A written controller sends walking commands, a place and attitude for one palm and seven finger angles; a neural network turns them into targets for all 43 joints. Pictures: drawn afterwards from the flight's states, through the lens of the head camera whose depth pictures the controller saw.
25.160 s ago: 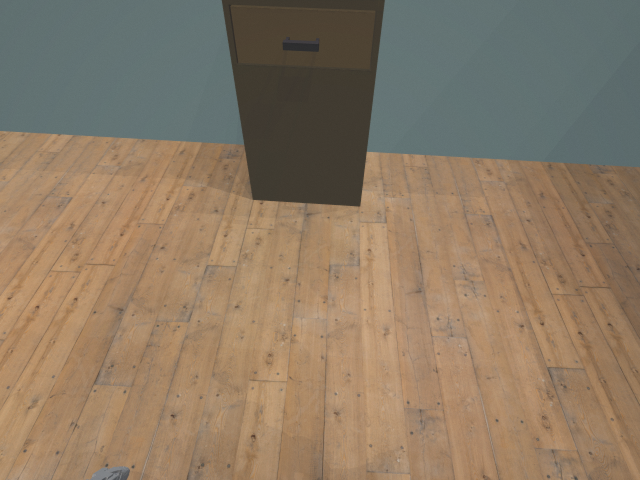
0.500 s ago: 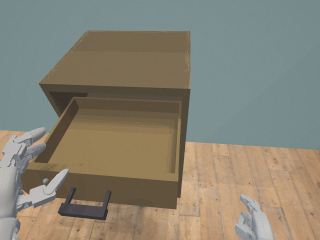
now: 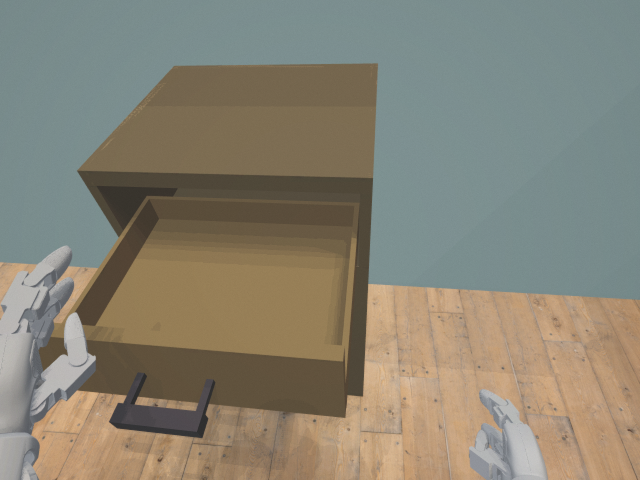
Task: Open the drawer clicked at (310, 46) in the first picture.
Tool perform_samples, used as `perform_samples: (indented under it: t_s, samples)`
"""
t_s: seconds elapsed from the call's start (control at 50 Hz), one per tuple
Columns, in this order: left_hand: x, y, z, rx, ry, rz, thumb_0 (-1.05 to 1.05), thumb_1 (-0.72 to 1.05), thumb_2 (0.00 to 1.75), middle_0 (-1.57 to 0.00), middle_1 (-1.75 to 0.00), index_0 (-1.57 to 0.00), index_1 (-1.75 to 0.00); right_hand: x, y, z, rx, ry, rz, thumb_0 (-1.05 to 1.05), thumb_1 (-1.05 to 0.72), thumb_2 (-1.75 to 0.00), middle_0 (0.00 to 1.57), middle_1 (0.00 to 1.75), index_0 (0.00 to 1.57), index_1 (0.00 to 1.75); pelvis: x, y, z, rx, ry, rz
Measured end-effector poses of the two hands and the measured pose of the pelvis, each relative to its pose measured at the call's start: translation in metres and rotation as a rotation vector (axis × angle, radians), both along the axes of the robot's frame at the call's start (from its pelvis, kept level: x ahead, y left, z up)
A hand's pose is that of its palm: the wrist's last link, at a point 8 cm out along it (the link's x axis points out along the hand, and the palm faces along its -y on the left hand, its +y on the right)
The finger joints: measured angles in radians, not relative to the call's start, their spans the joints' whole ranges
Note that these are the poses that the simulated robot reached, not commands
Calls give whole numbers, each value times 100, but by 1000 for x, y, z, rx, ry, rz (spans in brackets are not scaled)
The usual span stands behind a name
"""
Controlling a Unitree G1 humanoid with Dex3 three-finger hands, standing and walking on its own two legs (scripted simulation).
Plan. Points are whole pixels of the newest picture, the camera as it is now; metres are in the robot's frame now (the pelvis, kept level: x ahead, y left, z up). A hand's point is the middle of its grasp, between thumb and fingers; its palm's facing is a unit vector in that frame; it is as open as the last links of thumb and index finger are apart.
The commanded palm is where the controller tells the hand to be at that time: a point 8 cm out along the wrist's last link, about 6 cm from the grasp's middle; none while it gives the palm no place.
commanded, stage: step back with the hand held close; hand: left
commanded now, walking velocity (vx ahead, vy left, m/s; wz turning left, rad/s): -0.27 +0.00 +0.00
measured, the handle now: (166, 402) +0.21 +0.24 -0.03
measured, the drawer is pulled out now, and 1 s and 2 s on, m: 0.30 0.30 0.30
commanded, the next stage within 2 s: stop stepping back and stand still in 1.36 s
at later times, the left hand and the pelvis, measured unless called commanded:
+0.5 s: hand (32, 410) +0.14 +0.26 +0.15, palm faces +0.29 -0.82 -0.49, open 7.4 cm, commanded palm +0.07 +0.31 +0.18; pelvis -0.06 +0.03 -0.01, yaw +0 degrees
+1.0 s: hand out of the picture +0.09 +0.28 +0.15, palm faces +0.34 -0.83 -0.44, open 7.4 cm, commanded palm +0.02 +0.32 +0.18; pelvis -0.12 +0.04 -0.01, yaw -1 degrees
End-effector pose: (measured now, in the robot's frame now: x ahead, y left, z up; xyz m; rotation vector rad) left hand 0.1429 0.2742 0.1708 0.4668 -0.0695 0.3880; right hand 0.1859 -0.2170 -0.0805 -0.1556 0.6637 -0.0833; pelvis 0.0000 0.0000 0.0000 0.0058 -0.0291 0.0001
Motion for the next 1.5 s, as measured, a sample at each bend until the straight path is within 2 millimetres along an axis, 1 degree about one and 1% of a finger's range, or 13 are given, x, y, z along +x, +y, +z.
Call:
perform_samples:
  t_s: [0.1,0.28,0.46,0.68,0.8,0.9,1.0,1.06,1.14,1.22,1.3,1.42,1.5]
  samples:
    - [3,5,10,78,-25,-37,1,89,90,-22,-30,-21,-31,-9,-7,-1,-24,51,-6,1,-91,-90,20,30,20,30,-7,0,-1,-12,34,10]
    - [-8,8,-2,91,57,-120,1,89,90,-22,-30,-22,-30,-34,-15,1,-64,100,-89,1,-91,-90,20,30,20,30,-24,12,-3,-18,64,-1]
    - [-35,27,1,90,3,-118,1,89,90,-22,-30,-22,-30,-61,4,7,-83,89,-86,1,-91,-90,20,30,20,30,-52,26,-6,-33,66,4]
    - [-73,39,3,113,-73,-99,1,89,90,-22,-30,-22,-30,-89,32,4,-66,34,-14,1,-91,-90,20,30,20,30,-85,34,-13,-47,64,9]
    - [-88,35,4,101,-107,-89,1,89,90,-22,-30,-22,-30,-107,32,-4,-60,48,1,1,-91,-90,20,30,20,30,-98,31,-16,-52,57,13]
    - [-90,38,0,51,-155,-103,1,89,90,-22,-30,-22,-30,-124,23,-7,-105,97,-40,1,-91,-90,20,30,20,30,-101,39,-18,-53,50,13]
    - [-89,49,0,82,-143,-124,1,89,90,-22,-30,-22,-30,-138,24,3,-120,85,-70,1,-91,-90,20,30,20,30,-115,42,-14,-44,56,-10]
    - [-95,45,4,94,-135,-148,1,89,90,-21,-30,-21,-30,-146,27,9,-104,53,-56,1,-91,-90,20,30,20,30,-126,40,-11,-51,69,-27]
    - [-110,28,9,97,-140,-203,1,89,90,-21,-30,-21,-30,-159,27,8,-84,33,-25,1,-91,-90,20,30,20,30,-145,33,-11,-49,86,-47]
    - [-130,8,10,129,-138,-254,1,89,90,-21,-30,-21,-30,-176,19,-1,-63,23,3,1,-91,-90,20,30,20,30,-171,20,-16,-43,94,-51]
    - [-157,-7,16,135,-114,-278,1,89,90,-22,-30,-22,-30,-202,5,-6,-37,63,-24,1,-91,-90,20,30,20,30,-193,11,-12,-59,70,-29]
    - [-189,0,7,111,-79,-178,1,89,90,-22,-30,-22,-31,-238,-16,0,-91,112,-99,1,-91,-90,20,30,20,30,-210,7,-6,-13,84,-19]
    - [-208,-1,-4,87,-78,-158,1,89,90,-22,-30,-22,-30,-256,-22,1,-93,89,-100,1,-91,-90,20,30,20,30,-240,1,-11,10,69,-21]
